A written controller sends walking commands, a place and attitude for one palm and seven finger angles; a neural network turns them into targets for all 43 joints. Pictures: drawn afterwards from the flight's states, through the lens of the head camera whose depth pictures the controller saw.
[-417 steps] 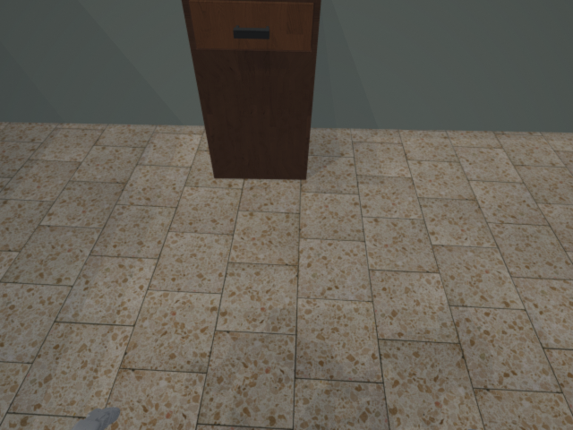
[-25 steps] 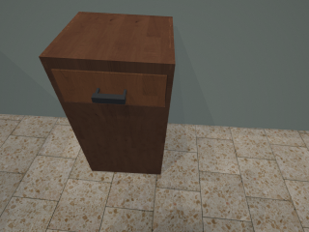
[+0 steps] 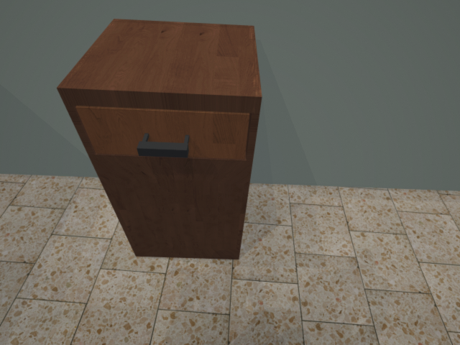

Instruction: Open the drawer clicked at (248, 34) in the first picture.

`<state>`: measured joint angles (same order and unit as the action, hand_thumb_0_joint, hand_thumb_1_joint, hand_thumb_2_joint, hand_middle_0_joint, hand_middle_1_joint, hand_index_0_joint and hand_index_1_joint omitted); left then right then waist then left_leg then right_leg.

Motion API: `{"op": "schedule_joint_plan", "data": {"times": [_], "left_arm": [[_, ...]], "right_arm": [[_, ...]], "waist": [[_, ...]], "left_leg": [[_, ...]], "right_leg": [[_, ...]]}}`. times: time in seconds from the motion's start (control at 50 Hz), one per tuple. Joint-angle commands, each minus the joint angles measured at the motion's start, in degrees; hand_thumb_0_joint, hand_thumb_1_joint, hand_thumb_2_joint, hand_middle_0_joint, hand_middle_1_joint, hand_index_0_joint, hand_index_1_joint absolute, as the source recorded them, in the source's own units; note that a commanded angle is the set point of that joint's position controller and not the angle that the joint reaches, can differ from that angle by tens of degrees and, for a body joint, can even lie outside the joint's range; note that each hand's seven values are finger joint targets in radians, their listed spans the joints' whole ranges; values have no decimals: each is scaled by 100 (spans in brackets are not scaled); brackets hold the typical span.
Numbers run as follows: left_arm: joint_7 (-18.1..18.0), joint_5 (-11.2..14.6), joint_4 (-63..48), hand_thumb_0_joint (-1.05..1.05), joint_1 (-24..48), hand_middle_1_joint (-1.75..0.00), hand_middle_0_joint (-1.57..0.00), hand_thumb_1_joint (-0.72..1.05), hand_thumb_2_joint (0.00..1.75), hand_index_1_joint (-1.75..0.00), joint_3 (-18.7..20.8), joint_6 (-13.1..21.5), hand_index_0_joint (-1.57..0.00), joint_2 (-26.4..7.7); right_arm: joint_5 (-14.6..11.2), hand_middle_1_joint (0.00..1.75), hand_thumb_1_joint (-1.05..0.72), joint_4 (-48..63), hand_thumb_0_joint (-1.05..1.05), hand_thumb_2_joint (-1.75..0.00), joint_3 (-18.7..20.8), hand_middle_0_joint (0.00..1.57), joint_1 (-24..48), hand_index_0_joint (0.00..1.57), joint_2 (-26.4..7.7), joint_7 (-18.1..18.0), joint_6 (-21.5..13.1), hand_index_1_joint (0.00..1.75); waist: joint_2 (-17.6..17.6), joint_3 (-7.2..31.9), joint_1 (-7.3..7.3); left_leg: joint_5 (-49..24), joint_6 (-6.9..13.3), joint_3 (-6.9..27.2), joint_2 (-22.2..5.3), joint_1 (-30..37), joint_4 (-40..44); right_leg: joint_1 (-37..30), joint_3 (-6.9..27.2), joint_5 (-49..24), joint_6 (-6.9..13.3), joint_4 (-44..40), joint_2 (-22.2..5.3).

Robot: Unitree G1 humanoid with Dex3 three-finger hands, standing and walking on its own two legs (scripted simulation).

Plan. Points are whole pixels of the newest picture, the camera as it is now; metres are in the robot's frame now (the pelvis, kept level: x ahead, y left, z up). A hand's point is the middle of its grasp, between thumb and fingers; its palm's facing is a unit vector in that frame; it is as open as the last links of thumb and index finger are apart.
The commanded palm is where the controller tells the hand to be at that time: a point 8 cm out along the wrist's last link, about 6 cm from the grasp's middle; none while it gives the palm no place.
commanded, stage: look again from close up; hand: left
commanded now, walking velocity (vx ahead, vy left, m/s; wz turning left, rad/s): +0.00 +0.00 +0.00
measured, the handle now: (165, 143) +0.59 +0.21 -0.02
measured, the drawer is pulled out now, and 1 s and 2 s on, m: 0.00 0.00 0.00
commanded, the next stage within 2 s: shuffle to correct the standing spot in 0.30 s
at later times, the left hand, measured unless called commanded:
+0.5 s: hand out of the picture -0.02 +0.16 -0.18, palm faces +0.02 -0.99 -0.14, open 7.3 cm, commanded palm none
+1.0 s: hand out of the picture +0.05 +0.14 -0.18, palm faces +0.04 -0.98 -0.19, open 7.3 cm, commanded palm none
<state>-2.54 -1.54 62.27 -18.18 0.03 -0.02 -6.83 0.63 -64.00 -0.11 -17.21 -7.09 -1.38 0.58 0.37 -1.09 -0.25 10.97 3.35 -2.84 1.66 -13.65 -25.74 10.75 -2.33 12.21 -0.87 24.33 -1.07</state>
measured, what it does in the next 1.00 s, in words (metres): shifts its weight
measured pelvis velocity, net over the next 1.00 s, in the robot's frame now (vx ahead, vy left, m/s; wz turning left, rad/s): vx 0.06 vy -0.01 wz -0.01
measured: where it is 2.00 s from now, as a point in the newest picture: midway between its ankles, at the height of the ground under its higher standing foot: outside the picture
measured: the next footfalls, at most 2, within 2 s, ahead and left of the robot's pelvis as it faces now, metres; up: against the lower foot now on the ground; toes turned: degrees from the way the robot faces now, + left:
none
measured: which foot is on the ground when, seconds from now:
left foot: down 0.00-1.00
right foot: down 0.00-1.00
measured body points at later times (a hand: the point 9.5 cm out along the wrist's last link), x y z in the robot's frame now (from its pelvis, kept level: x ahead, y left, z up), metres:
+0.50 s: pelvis +0.01 +0.01 +0.00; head +0.02 +0.02 +0.45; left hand -0.02 +0.21 -0.16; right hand +0.01 -0.21 -0.16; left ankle +0.03 +0.08 -0.74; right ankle +0.01 -0.13 -0.74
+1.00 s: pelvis +0.06 -0.01 +0.00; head +0.09 -0.01 +0.44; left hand +0.05 +0.20 -0.16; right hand +0.07 -0.24 -0.16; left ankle +0.04 +0.08 -0.74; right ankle +0.01 -0.13 -0.74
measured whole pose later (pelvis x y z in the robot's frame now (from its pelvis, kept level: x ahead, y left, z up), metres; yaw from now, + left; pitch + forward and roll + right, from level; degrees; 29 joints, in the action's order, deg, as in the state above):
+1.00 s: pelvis +0.06 -0.01 +0.00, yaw -1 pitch +1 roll +0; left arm -3.3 -1.2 60.3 -18.6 0.7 0.2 -6.1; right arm 0.3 -61.8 1.1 -14.5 -8.9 -2.3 1.5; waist 0.2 -3.4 0.5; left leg 16.6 1.0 -4.2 1.4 -13.6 -31.7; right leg 10.2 -1.8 19.2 -0.1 29.1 -1.4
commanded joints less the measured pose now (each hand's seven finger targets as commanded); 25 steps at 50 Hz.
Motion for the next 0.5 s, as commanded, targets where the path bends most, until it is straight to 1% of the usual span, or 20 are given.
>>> {"op": "schedule_joint_plan", "data": {"times": [0.0, 0.06, 0.08, 0.12, 0.16, 0.18, 0.2, 0.28, 0.34, 0.38, 0.4, 0.42, 0.44, 0.48], "left_arm": [[-2, 36, -82, 0, -620, -30, -20, 90, 90, -30, 89, 54, -20, -404], [-3, 31, -114, 0, -594, -30, -20, 90, 90, -30, 99, 46, -20, -412], [0, 29, -107, 0, -608, -30, -20, 90, 90, -30, 95, 51, -20, -418], [0, 31, -106, 0, -610, -30, -20, 90, 90, -30, 94, 64, -20, -418], [-5, 32, -121, 0, -599, -30, -20, 90, 90, -30, 90, 68, -20, -440], [-6, 34, -115, 0, -583, -30, -20, 90, 90, -30, 86, 73, -20, -442], [-7, 39, -120, 0, -596, -30, -20, 90, 90, -30, 84, 81, -20, -431], [-15, 35, -79, 0, -594, -30, -20, 90, 90, -30, 76, 89, -20, -449], [-20, 32, -46, 0, -637, -30, -20, 90, 90, -30, 69, 97, -20, -454], [-21, 35, -18, 0, -650, -30, -20, 90, 90, -30, 69, 100, -20, -422], [-14, 33, 21, 0, -678, -30, -20, 90, 90, -30, 58, 109, -20, -409], [1, 23, 37, 0, -689, -30, -20, 90, 90, -30, 55, 106, -20, -399], [11, 0, 42, 0, -707, -30, -20, 90, 90, -30, 60, 94, -20, -418], [51, -31, 47, 0, -750, -30, -20, 90, 90, -30, 73, 66, -20, -357]], "right_arm": [[19, 30, -90, 222, 0, -90, 139, 20, -247, 20, -658, -23, -104, 30], [22, 30, -90, 209, 0, -90, 150, 20, -258, 20, -660, -14, -95, 30], [21, 30, -90, 208, 0, -90, 157, 20, -255, 20, -660, -10, -92, 30], [20, 30, -90, 207, 0, -90, 164, 20, -285, 20, -652, -8, -93, 30], [13, 30, -90, 189, 0, -90, 157, 20, -306, 20, -653, 0, -96, 30], [11, 30, -90, 183, 0, -90, 157, 20, -318, 20, -654, -1, -97, 30], [9, 30, -90, 185, 0, -90, 158, 20, -317, 20, -654, -3, -105, 30], [1, 30, -90, 140, 0, -90, 143, 20, -315, 20, -628, -1, -111, 30], [-6, 30, -90, 137, 0, -90, 134, 20, -303, 20, -640, -6, -119, 30], [-4, 30, -90, 124, 0, -90, 123, 20, -305, 20, -608, -12, -127, 30], [4, 30, -90, 92, 0, -90, 118, 20, -320, 20, -615, -17, -130, 30], [10, 30, -90, 69, 0, -90, 123, 20, -353, 20, -647, -20, -129, 30], [11, 30, -90, 74, 0, -90, 146, 20, -373, 20, -685, -17, -112, 30], [30, 30, -90, 80, 0, -90, 192, 20, -345, 20, -767, -21, -82, 30]], "waist": [[-201, -455, 116], [-204, -436, 112], [-142, -436, 113], [-48, -369, 91], [-40, -328, 73], [47, -297, 58], [39, -260, 52], [15, -275, 33], [22, -266, 22], [-61, -265, 13], [3, -188, -4], [-101, -191, -13], [-82, -228, -11], [-263, -498, 4]], "left_leg": [[1087, -88, 1043, -829, -579, 1194], [1154, -77, 1105, -847, -578, 1275], [1164, -75, 1090, -841, -550, 1270], [969, -79, 1024, -808, -423, 1186], [883, -84, 1002, -809, -338, 1173], [809, -87, 978, -803, -296, 1136], [653, -85, 943, -786, -205, 1085], [563, -96, 904, -775, -130, 1072], [308, -97, 846, -756, 9, 989], [277, -101, 833, -748, 42, 1002], [509, -97, 835, -757, 132, 1037], [941, -81, 882, -773, 110, 1111], [1338, -45, 973, -817, 74, 1161], [2175, 39, 1152, -941, -166, 1392]], "right_leg": [[-74, 285, 22, 141, -280, -394], [-93, 253, 18, 137, -252, -387], [-75, 260, 8, 131, -265, -390], [-49, 290, -64, 139, -301, -415], [-22, 301, -73, 136, -308, -429], [-22, 322, -98, 138, -317, -431], [-6, 332, -163, 140, -331, -451], [30, 362, -158, 134, -362, -471], [86, 385, -251, 135, -379, -484], [78, 384, -248, 129, -399, -503], [73, 365, -80, 128, -394, -475], [87, 324, 210, 133, -358, -438], [149, 265, 478, 140, -271, -381], [342, 111, 934, 135, -90, -275]]}}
